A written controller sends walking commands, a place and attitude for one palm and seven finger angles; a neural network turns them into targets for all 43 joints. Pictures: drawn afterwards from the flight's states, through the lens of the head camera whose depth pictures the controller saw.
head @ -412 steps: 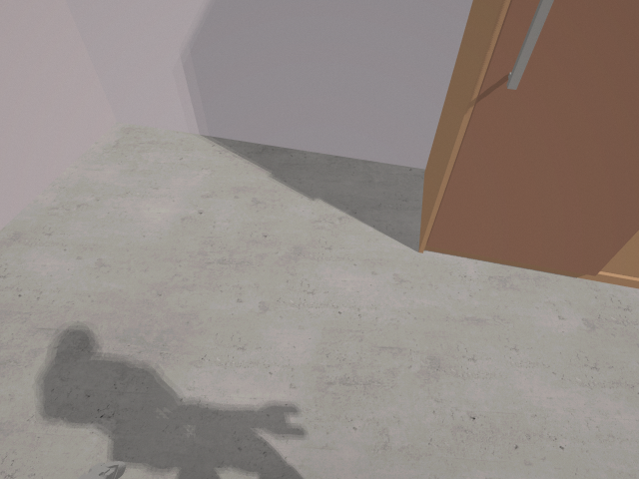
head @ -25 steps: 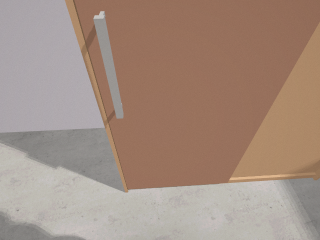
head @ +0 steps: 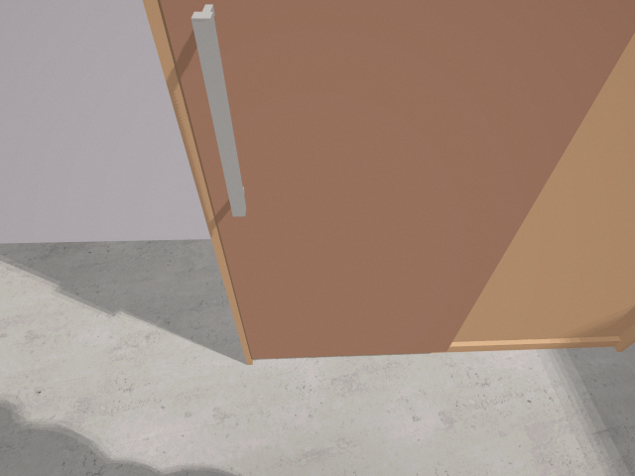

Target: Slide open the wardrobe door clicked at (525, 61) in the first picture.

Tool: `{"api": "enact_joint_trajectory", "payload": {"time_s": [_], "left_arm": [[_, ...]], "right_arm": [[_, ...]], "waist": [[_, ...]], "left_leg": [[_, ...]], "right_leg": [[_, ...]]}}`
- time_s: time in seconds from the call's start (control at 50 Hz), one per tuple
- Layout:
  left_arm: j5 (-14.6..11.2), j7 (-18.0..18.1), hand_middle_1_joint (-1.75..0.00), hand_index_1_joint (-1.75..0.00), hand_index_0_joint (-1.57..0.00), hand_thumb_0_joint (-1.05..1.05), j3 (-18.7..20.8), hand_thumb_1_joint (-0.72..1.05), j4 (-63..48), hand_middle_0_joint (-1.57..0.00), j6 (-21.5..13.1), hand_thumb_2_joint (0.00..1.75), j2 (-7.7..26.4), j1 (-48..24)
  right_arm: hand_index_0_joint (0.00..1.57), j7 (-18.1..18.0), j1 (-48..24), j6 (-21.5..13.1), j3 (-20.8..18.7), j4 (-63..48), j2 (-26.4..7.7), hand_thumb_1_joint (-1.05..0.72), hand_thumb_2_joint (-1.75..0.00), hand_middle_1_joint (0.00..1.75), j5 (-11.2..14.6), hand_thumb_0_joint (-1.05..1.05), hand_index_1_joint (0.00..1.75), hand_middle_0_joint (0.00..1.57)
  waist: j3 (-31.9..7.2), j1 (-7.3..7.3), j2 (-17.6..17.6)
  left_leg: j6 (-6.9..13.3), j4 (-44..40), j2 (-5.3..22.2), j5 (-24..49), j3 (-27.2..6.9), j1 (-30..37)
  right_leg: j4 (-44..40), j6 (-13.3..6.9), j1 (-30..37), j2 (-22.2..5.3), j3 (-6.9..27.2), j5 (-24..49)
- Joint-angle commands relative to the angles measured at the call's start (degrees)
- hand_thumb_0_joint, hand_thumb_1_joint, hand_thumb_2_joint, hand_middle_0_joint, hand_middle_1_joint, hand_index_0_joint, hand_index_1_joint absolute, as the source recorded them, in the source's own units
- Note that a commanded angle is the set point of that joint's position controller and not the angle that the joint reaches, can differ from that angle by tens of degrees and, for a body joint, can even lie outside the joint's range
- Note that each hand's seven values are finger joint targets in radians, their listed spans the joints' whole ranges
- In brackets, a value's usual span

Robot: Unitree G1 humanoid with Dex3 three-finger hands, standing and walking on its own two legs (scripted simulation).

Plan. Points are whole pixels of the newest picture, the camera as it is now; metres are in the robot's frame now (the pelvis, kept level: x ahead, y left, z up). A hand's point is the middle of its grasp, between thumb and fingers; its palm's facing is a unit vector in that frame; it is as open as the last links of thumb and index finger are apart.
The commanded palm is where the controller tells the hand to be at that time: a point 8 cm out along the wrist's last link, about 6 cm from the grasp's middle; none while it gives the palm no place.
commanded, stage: come to a stop and stand still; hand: left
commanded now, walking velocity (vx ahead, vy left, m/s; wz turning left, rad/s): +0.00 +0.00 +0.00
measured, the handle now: (226, 126) +0.56 +0.18 +0.15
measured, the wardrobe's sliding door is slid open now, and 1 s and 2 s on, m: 0.00 0.00 0.00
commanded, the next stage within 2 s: look again from close up in 0.28 s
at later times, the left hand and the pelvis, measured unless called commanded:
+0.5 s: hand out of the picture +0.00 +0.19 -0.18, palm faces +0.00 -0.98 -0.19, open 7.3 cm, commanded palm none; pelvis +0.00 +0.02 -0.01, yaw +0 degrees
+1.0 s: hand out of the picture +0.05 +0.21 -0.17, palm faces +0.00 -0.97 -0.23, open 7.3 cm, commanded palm none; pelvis +0.02 +0.03 +0.00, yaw -1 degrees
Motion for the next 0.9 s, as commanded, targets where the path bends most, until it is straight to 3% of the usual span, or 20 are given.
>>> {"api": "enact_joint_trajectory", "payload": {"time_s": [0.0,0.34,0.36,0.38,0.4,0.44,0.46,0.52,0.6,0.66,0.7,0.74,0.88], "left_arm": [[0.0,0.4,-0.30,-0.30,-0.20,0.00,1.0,0.90,-1.5,-0.20,-0.6,0.90,5.2,3.5],[0.0,0.4,-0.30,-0.30,-0.20,0.00,1.0,0.90,-2.6,-0.20,-0.9,0.90,6.5,3.0],[0.9,2.5,-0.30,-0.30,-0.20,0.00,0.5,0.90,-1.3,-0.20,-2.3,0.90,8.2,7.1],[0.5,1.9,-0.30,-0.30,-0.20,0.00,0.9,0.90,-4.6,-0.20,-2.9,0.90,11.2,3.5],[0.5,1.4,-0.30,-0.30,-0.20,0.00,1.0,0.90,-5.9,-0.20,-2.8,0.90,11.0,1.1],[0.4,1.0,-0.30,-0.30,-0.20,0.00,0.9,0.90,-6.8,-0.20,-2.6,0.90,9.3,0.3],[0.4,0.8,-0.30,-0.30,-0.20,0.00,0.8,0.90,-6.8,-0.20,-2.4,0.90,8.5,1.3],[0.3,0.5,-0.30,-0.30,-0.20,0.00,0.2,0.90,-6.2,-0.20,-2.1,0.90,7.5,2.5],[0.2,0.4,-0.30,-0.30,-0.20,0.00,0.4,0.90,-6.5,-0.20,-1.9,0.90,8.3,1.8],[0.2,0.5,-0.30,-0.30,-0.20,0.00,0.7,0.90,-6.7,-0.20,-1.7,0.90,9.0,1.5],[0.2,0.4,-0.30,-0.30,-0.20,0.00,0.7,0.90,-6.8,-0.20,-1.7,0.90,9.4,1.3],[0.3,0.4,-0.30,-0.30,-0.20,0.00,0.9,0.90,-6.8,-0.20,-1.7,0.90,9.8,0.9],[0.3,0.4,-0.30,-0.30,-0.20,0.00,1.1,0.90,-6.7,-0.20,-1.7,0.90,11.1,0.2]], "right_arm": [[0.20,0.3,4.1,-0.6,-0.7,-1.6,-4.8,-0.90,-0.90,0.30,-0.1,0.00,0.30,0.20],[0.20,0.5,4.3,-1.3,-0.5,-2.8,-6.6,-0.90,-0.90,0.30,0.0,0.00,0.30,0.20],[0.20,1.4,-2.8,-2.2,-0.4,-6.8,-9.1,-0.90,-0.90,0.30,0.2,0.00,0.30,0.20],[0.20,1.8,1.5,-1.3,-0.2,-8.4,-5.9,-0.90,-0.90,0.30,-0.1,0.00,0.30,0.20],[0.20,2.1,4.1,-1.3,-0.2,-7.8,-6.5,-0.90,-0.90,0.30,-0.4,0.00,0.30,0.20],[0.20,2.2,6.3,-2.1,0.1,-8.2,-6.8,-0.90,-0.90,0.30,-0.9,0.00,0.30,0.20],[0.20,2.0,5.5,-2.3,0.2,-8.7,-7.2,-0.90,-0.90,0.30,-0.7,0.00,0.30,0.20],[0.20,1.6,4.0,-2.4,0.2,-9.8,-8.5,-0.90,-0.90,0.30,-0.4,0.00,0.30,0.20],[0.20,1.4,4.3,-2.7,0.2,-9.1,-9.5,-0.90,-0.90,0.30,-0.4,0.00,0.30,0.20],[0.20,1.3,3.8,-2.8,0.3,-8.6,-10.0,-0.90,-0.90,0.30,-0.4,0.00,0.30,0.20],[0.20,1.3,3.5,-2.7,0.2,-8.4,-10.2,-0.90,-0.90,0.30,-0.4,0.00,0.30,0.20],[0.20,1.2,3.4,-2.9,0.2,-8.0,-10.5,-0.90,-0.90,0.30,-0.4,0.00,0.30,0.20],[0.20,1.1,1.4,-2.9,0.1,-7.1,-11.3,-0.90,-0.90,0.30,-0.3,0.00,0.30,0.20]], "waist": [[5.8,-0.62,-1.3],[3.0,-0.42,-0.4],[3.1,2.04,-0.5],[-1.9,-2.05,-0.9],[-2.1,-2.92,-0.8],[-0.8,-2.87,7.0],[0.1,-1.89,6.9],[1.9,-0.68,0.2],[2.2,-0.76,-0.7],[2.1,-0.49,0.9],[2.0,-0.54,-1.1],[1.3,-0.56,0.2],[0.0,-0.40,-0.7]], "left_leg": [[1.7,-4.9,2.9,-1.3,-3.3,-0.8],[2.1,-5.8,3.5,0.8,-4.5,-1.0],[0.6,7.0,3.6,3.3,-1.6,-4.8],[1.0,6.4,0.5,-6.7,-2.1,-3.5],[1.3,6.0,0.6,-6.2,-2.1,-2.4],[2.5,2.0,2.2,-0.9,-4.4,-3.8],[3.3,-0.1,3.3,-1.1,-6.1,-6.4],[4.0,-2.0,3.3,-2.2,-6.6,-8.2],[4.0,-2.7,3.0,1.1,-6.1,-6.0],[4.0,-3.1,3.1,3.0,-5.8,-5.3],[3.9,-3.1,3.1,2.8,-5.3,-4.7],[4.0,-3.0,3.1,5.8,-5.3,-3.7],[3.8,-2.0,3.1,8.9,-4.2,-1.3]], "right_leg": [[-7.9,0.1,-6.7,-5.8,6.8,-4.3],[-6.1,0.3,-3.5,-5.6,5.8,0.9],[-5.0,0.1,-3.6,-8.9,8.6,17.7],[-6.7,-2.0,-4.1,-11.3,11.4,1.4],[-6.1,-2.9,-8.0,-9.7,9.6,-11.4],[-0.3,-2.3,-8.5,-5.9,5.5,-7.8],[1.0,-1.7,-6.5,-4.6,4.6,-5.8],[1.1,-1.1,-4.5,-4.4,4.6,-3.0],[1.3,-0.6,-4.2,-4.8,4.5,-0.3],[1.4,-0.4,-3.4,-5.0,4.4,1.2],[0.9,-0.3,-3.4,-5.1,4.7,1.6],[1.4,-0.3,-2.6,-5.2,4.5,3.7],[0.9,-0.3,-1.8,-5.9,5.0,7.6]]}}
